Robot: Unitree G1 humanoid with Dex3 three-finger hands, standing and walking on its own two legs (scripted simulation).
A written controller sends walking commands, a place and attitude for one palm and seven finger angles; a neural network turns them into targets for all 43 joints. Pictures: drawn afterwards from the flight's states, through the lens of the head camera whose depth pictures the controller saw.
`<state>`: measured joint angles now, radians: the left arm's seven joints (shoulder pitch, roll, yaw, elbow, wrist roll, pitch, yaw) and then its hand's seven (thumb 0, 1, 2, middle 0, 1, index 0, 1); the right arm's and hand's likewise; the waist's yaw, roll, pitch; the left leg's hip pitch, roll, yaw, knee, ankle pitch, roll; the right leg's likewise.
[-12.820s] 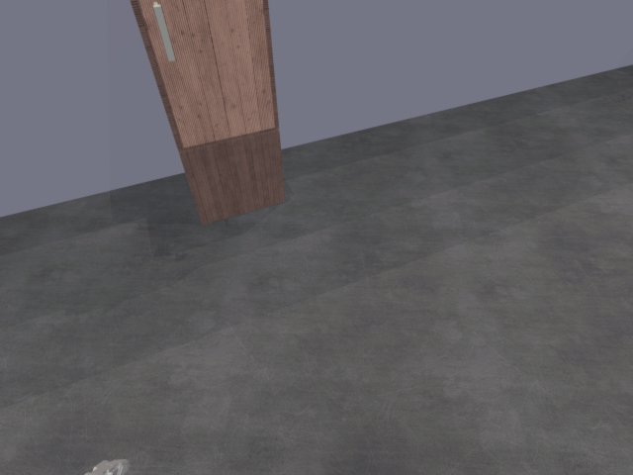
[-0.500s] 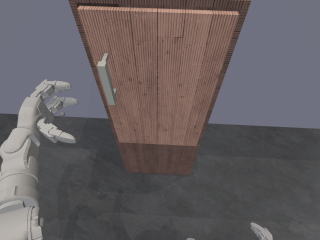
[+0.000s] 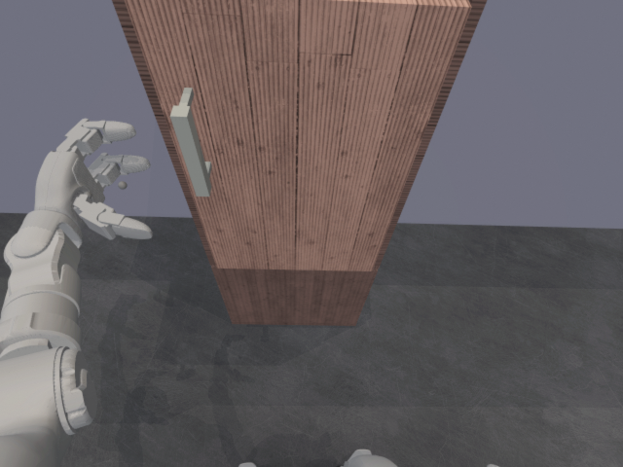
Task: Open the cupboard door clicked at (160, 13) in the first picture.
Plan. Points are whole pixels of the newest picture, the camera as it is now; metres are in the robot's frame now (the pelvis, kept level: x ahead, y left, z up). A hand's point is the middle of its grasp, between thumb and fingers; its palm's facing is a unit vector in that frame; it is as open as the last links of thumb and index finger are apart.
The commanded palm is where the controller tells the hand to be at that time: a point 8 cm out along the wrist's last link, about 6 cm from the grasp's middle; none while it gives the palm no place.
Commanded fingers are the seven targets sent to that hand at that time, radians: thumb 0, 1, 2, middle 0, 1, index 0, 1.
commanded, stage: move the hooked fingers beside the handle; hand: left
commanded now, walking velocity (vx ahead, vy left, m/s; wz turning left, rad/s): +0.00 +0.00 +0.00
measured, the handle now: (196, 145) +0.52 +0.15 +0.09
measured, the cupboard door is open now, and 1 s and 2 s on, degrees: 0 0 0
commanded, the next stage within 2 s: slide the fingers in behind the handle in 1.12 s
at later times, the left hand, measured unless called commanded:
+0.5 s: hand (148, 160) +0.49 +0.21 +0.10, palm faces -0.05 -1.00 +0.00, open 14.0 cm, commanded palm +0.45 +0.27 +0.09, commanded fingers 0.00 -0.50 0.30 -0.30 -1.20 -0.30 -1.20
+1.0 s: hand (141, 170) +0.46 +0.21 +0.10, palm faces -0.03 -1.00 +0.00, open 14.0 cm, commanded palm +0.44 +0.27 +0.09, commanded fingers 0.00 -0.50 0.30 -0.30 -1.20 -0.30 -1.20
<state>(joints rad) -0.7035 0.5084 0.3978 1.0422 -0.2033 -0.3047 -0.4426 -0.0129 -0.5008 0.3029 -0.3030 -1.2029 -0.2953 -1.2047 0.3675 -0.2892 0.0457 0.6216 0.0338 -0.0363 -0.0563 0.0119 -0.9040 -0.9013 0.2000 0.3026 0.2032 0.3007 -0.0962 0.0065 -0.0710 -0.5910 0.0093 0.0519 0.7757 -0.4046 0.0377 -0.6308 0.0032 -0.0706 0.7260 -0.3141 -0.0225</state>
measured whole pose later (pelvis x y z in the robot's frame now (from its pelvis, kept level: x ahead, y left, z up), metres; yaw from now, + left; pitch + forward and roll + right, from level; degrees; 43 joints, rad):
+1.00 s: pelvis +0.00 +0.00 -0.01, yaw +0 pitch +14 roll -1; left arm -0.79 0.51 0.39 1.12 -0.17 -0.34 -0.39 -0.01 -0.50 0.30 -0.30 -1.20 -0.30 -1.20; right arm 0.36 -0.29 0.04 0.60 0.03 0.04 -0.04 0.01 -0.91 -0.90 0.20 0.30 0.20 0.30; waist -0.12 0.01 -0.08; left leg -0.65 0.02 0.04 0.82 -0.42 0.03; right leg -0.68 0.01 -0.08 0.76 -0.33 -0.03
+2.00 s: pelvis +0.00 +0.00 -0.01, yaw +0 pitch +15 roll -1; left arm -0.81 0.40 0.31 1.10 -0.15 -0.37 -0.25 -0.01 -0.50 0.30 -0.30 -1.20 -0.29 -1.22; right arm 0.37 -0.27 0.03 0.62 0.02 0.02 -0.01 0.01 -0.91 -0.90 0.20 0.30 0.20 0.30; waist -0.12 0.02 -0.08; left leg -0.66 0.01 0.04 0.84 -0.43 0.04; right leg -0.70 0.01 -0.08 0.79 -0.34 -0.03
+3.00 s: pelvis -0.01 -0.02 -0.01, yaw +0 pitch +13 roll +0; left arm -0.81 0.35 0.30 1.11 -0.14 -0.38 -0.20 -0.01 -0.49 0.31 -0.31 -1.21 -0.30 -1.21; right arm 0.36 -0.28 0.02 0.63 0.02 0.00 -0.02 0.01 -0.91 -0.90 0.20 0.30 0.20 0.30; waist -0.12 0.02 -0.08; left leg -0.64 0.02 0.04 0.81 -0.41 0.01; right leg -0.69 0.01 -0.07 0.78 -0.33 -0.05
